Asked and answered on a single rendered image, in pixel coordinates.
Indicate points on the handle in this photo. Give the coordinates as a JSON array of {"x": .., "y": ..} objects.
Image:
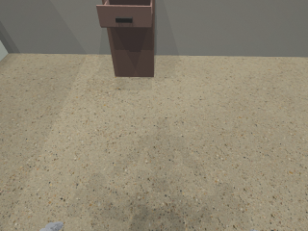
[{"x": 124, "y": 19}]

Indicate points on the cabinet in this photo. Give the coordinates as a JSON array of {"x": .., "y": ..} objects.
[{"x": 132, "y": 49}]

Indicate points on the drawer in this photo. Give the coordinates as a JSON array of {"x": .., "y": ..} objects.
[{"x": 140, "y": 10}]

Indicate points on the robot left hand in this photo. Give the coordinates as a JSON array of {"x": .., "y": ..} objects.
[{"x": 53, "y": 226}]

